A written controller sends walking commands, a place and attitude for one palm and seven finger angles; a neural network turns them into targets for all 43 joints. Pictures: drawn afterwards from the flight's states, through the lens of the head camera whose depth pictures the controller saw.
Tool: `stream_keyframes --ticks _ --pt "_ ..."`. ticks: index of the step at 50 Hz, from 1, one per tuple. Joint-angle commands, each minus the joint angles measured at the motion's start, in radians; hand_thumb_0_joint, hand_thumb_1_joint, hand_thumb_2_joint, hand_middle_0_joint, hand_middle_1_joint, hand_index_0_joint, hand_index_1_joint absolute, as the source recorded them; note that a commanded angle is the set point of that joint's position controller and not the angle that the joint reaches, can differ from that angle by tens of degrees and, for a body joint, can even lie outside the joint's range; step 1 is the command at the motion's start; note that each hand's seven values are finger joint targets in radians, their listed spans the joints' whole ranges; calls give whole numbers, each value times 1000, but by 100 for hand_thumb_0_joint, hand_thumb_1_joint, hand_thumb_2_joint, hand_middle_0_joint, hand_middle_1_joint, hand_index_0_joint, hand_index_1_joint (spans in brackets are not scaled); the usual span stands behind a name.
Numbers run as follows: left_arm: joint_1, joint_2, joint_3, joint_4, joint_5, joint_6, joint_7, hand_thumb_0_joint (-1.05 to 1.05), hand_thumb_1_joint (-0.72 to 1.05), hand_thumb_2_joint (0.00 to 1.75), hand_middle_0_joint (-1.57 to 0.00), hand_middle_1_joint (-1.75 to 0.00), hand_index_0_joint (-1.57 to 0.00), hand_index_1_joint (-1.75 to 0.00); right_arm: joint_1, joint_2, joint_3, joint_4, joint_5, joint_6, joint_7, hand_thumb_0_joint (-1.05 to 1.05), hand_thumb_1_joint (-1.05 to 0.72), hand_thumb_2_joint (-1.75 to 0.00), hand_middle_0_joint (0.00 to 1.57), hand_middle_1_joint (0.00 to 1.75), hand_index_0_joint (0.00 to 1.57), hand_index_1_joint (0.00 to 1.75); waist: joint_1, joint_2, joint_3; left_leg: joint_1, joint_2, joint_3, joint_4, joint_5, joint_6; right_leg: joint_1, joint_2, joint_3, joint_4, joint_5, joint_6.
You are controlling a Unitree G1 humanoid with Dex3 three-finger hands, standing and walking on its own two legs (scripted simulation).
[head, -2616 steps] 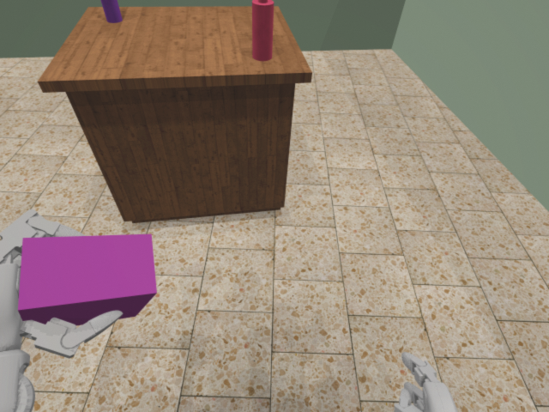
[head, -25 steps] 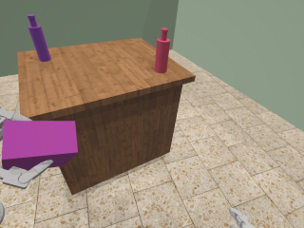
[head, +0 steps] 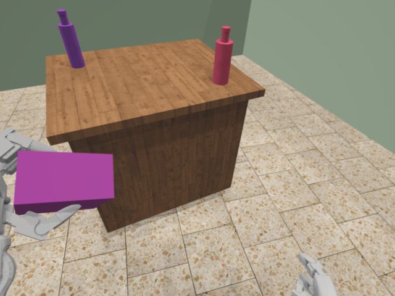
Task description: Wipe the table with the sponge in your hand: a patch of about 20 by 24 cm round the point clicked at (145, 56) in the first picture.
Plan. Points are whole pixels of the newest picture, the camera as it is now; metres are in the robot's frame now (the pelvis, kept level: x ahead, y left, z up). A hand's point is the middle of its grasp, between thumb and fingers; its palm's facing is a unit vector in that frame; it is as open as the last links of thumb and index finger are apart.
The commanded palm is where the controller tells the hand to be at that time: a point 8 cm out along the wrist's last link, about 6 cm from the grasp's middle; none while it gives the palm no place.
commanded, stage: stand and wait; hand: left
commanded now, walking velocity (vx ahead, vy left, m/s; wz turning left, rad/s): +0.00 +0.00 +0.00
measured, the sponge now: (76, 184) +0.23 +0.21 +0.19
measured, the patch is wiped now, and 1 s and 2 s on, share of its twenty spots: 1.00 1.00 1.00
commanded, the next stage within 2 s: none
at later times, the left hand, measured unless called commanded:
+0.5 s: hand (35, 173) +0.23 +0.26 +0.21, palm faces +0.47 -0.80 -0.36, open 10.4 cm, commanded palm +0.17 +0.29 +0.23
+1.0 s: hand (24, 180) +0.22 +0.27 +0.21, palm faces +0.46 -0.82 -0.34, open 10.4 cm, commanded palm +0.16 +0.31 +0.23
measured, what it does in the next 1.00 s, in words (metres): stands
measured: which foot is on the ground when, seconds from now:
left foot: down 0.00-1.00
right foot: down 0.00-1.00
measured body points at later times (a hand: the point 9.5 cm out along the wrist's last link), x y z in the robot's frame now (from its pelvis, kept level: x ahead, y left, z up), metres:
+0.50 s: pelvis +0.02 +0.01 +0.01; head +0.01 +0.01 +0.46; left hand +0.20 +0.30 +0.23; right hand +0.19 -0.22 -0.07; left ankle +0.04 +0.13 -0.73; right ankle +0.04 -0.10 -0.73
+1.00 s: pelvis +0.01 +0.02 +0.01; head +0.00 +0.03 +0.46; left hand +0.19 +0.31 +0.22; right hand +0.19 -0.19 -0.06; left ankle +0.04 +0.13 -0.73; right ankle +0.04 -0.10 -0.73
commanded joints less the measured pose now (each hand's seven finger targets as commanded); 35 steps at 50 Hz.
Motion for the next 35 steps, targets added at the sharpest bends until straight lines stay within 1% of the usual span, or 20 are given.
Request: stream_keyframes --ticks 1,2,3,4,5,6,7,10,12,13,14,15,16,17,19,21,23,24,31,35 --pt "-124 164 111 -141 -10 -42 33 0 10 130 -120 -160 -120 -160 -119 -104 -18 -129 11 -49 8 0 -90 -90 20 30 20 30 20 264 86 -232 200 -233 -322 -405 98 165 -27 11 -199 25 14" --pt "-119 154 106 -111 -9 -33 29 0 10 130 -120 -160 -120 -160 -129 -111 -17 -133 9 -36 8 0 -90 -90 20 30 20 30 30 193 93 -288 154 -186 -239 -406 69 272 7 -26 -328 86 14" --pt "-126 153 99 -100 -4 -36 19 0 10 130 -120 -160 -120 -160 -135 -114 -23 -146 7 -28 7 0 -90 -90 20 30 20 30 32 60 95 -304 78 -109 -68 -342 42 307 -13 17 -486 123 -2" --pt "-116 169 103 -87 0 -39 9 0 10 130 -120 -160 -120 -160 -131 -106 -34 -149 6 -16 13 0 -90 -90 20 30 20 30 19 -177 79 -301 -7 -42 232 -244 15 251 -153 263 -631 63 -63" --pt "-157 181 96 -129 -13 -48 -3 0 10 130 -120 -160 -120 -160 -148 -107 -38 -159 14 -15 20 0 -90 -90 20 30 20 30 7 -275 54 -326 -28 -81 438 -196 1 214 -316 515 -727 177 -116" --pt "-203 192 115 -162 -17 -71 -8 0 10 130 -120 -160 -120 -160 -142 -100 -32 -146 7 -23 21 0 -90 -90 20 30 20 30 -10 -108 21 -294 -1 -114 471 -145 -5 236 -321 450 -690 364 -136" --pt "-181 180 118 -172 -16 -79 -9 0 10 130 -120 -160 -120 -160 -106 -95 -41 -133 16 -28 30 0 -90 -90 20 30 20 30 -15 -82 -61 -245 10 -135 441 -132 -2 260 -304 417 -657 332 -120" --pt "-122 202 146 -289 -22 -93 -2 0 10 130 -120 -160 -120 -160 -119 -89 -38 -154 12 -18 25 0 -90 -90 20 30 20 30 -2 -44 -73 -103 28 -105 160 -110 16 244 -280 273 -558 425 -130" --pt "-86 179 136 -296 -25 -99 16 0 10 130 -120 -160 -120 -160 -117 -89 -29 -148 1 -18 14 0 -90 -90 20 30 20 30 -14 23 -90 51 7 -92 -68 40 21 209 -198 176 -488 313 -77" --pt "-80 174 132 -304 -23 -102 26 0 10 130 -120 -160 -120 -160 -136 -99 -29 -153 -5 -20 8 0 -90 -90 20 30 20 30 -5 106 -80 74 38 -151 -145 53 33 183 -129 141 -440 261 -48" --pt "-55 165 130 -284 -24 -99 29 0 10 130 -120 -160 -120 -160 -143 -114 -34 -161 -4 -21 2 0 -90 -90 20 30 20 30 7 164 -58 80 112 -248 -197 55 57 148 -65 92 -394 230 -16" --pt "-75 157 119 -284 -21 -97 32 0 10 130 -120 -160 -120 -160 -151 -117 -31 -165 5 -19 2 0 -90 -90 20 30 20 30 20 194 -51 47 152 -285 -223 6 73 158 -29 65 -394 208 9" --pt "-96 160 123 -267 -20 -94 34 0 10 130 -120 -160 -120 -160 -149 -129 -37 -167 14 -23 2 0 -90 -90 20 30 20 30 24 166 -42 -4 153 -288 -230 -53 68 195 -7 55 -409 198 19" --pt "-66 158 136 -196 -17 -86 33 0 10 130 -120 -160 -120 -160 -132 -118 -34 -156 14 -24 -1 0 -90 -90 20 30 20 30 13 133 -42 -25 121 -248 -210 -49 55 219 -4 51 -427 221 16" --pt "-91 164 133 -209 -11 -81 28 0 10 130 -120 -160 -120 -160 -142 -111 -32 -159 9 -22 1 0 -90 -90 20 30 20 30 5 139 -24 -34 80 -198 -170 -2 40 230 -35 79 -461 273 3" --pt "-91 155 122 -185 -11 -82 26 0 10 130 -120 -160 -120 -160 -140 -108 -33 -152 7 -21 4 0 -90 -90 20 30 20 30 4 54 -39 -18 62 -167 -116 62 29 244 -64 122 -501 338 -8" --pt "-84 154 115 -209 -15 -84 22 0 10 130 -120 -160 -120 -160 -140 -109 -38 -156 7 -22 9 0 -90 -90 20 30 20 30 1 35 -78 14 49 -152 -87 116 20 261 -90 146 -513 386 -19" --pt "-77 154 112 -221 -15 -83 20 0 10 130 -120 -160 -120 -160 -149 -112 -38 -162 6 -23 10 0 -90 -90 20 30 20 30 1 68 -80 22 51 -154 -95 145 19 265 -94 139 -506 405 -21" --pt "-43 169 128 -288 -15 -91 28 0 10 130 -120 -160 -120 -160 -166 -104 -28 -170 -1 -15 12 0 -90 -90 20 30 20 30 13 139 -83 20 74 -176 -169 154 23 273 -46 85 -475 394 -8" --pt "-33 167 133 -276 -17 -90 31 0 10 130 -120 -160 -120 -160 -166 -100 -26 -173 0 -9 7 0 -90 -90 20 30 20 30 14 139 -87 21 80 -179 -183 158 20 281 -36 74 -472 393 -2"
